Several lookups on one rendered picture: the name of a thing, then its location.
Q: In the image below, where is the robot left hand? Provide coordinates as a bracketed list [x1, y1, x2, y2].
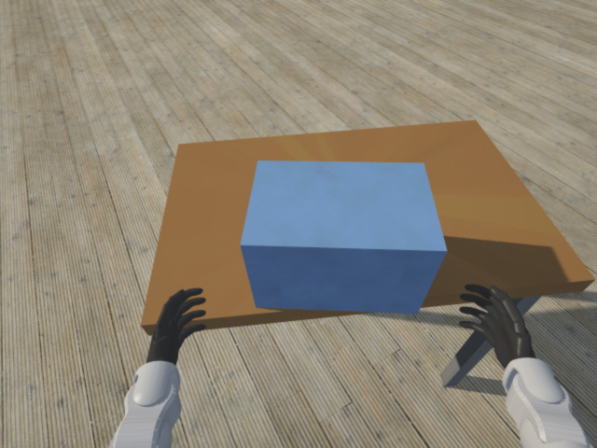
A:
[146, 288, 206, 365]

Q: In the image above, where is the robot right forearm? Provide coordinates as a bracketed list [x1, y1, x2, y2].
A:
[502, 357, 594, 448]

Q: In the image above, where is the table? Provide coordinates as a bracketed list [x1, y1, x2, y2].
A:
[141, 120, 596, 386]

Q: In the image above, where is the robot right hand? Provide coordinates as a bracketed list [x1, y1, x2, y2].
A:
[459, 285, 536, 369]

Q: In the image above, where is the robot left forearm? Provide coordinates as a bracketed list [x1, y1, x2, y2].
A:
[108, 361, 181, 448]

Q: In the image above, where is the carton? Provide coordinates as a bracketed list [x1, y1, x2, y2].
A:
[240, 161, 447, 314]

